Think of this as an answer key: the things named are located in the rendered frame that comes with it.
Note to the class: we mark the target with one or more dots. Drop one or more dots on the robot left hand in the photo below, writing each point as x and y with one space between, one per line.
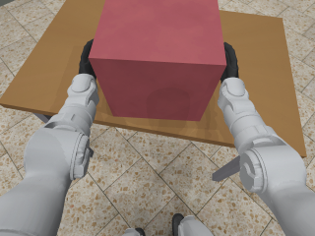
85 66

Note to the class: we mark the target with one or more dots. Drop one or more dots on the robot right hand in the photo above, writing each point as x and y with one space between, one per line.
231 69

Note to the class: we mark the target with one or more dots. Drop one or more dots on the carton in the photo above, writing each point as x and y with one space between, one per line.
158 59

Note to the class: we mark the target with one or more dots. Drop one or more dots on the robot right forearm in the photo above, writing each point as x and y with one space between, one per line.
243 120

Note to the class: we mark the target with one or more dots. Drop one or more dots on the table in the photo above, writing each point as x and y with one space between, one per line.
259 42

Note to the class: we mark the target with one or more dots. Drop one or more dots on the right robot upper arm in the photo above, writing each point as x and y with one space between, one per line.
277 175

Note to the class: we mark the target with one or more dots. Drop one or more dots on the right robot shin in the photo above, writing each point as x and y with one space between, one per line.
188 217

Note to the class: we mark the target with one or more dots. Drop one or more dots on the robot right thigh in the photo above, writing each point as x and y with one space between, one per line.
193 228

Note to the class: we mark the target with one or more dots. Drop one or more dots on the robot left forearm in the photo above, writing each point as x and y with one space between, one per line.
78 112

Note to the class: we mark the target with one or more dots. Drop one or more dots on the left robot upper arm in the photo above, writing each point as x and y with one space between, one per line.
35 206

